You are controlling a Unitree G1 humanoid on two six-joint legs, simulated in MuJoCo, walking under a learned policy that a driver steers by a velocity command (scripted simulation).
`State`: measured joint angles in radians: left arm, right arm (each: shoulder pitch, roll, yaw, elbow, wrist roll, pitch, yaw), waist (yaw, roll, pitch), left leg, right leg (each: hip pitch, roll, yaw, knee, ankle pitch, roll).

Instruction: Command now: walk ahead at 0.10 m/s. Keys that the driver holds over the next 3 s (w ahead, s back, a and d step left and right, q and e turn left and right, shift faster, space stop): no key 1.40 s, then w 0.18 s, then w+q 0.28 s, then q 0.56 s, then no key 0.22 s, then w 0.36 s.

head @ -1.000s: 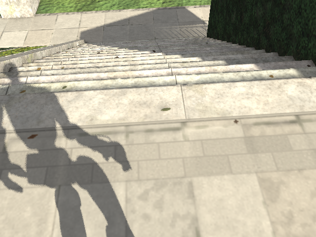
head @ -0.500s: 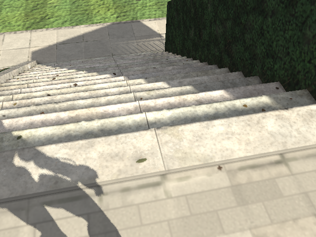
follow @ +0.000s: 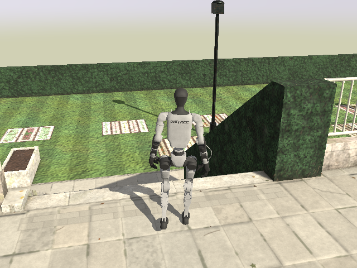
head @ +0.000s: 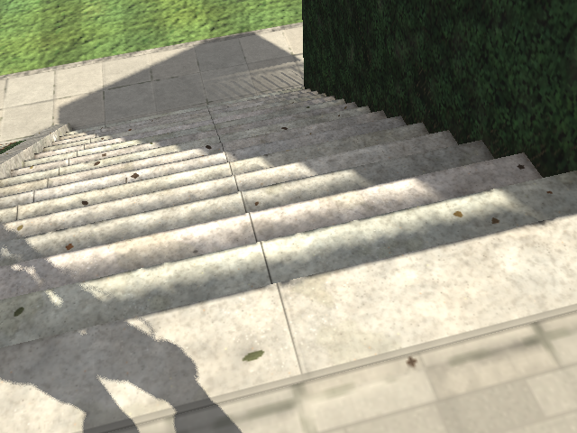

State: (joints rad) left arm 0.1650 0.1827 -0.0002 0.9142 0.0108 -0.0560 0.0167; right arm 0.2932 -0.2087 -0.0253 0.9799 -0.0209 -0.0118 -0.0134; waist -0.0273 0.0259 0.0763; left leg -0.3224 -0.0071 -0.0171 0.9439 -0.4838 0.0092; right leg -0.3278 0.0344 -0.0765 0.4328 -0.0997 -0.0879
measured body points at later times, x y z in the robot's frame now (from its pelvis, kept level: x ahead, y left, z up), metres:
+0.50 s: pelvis +0.03 +0.02 +0.01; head +0.03 +0.02 +0.46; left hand +0.03 +0.25 -0.15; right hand +0.03 -0.20 -0.15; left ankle +0.02 +0.13 -0.74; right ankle +0.08 -0.07 -0.74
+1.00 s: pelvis +0.05 +0.02 +0.01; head +0.05 +0.02 +0.46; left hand +0.03 +0.24 -0.16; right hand +0.02 -0.18 -0.16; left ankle +0.02 +0.13 -0.74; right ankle +0.08 -0.07 -0.74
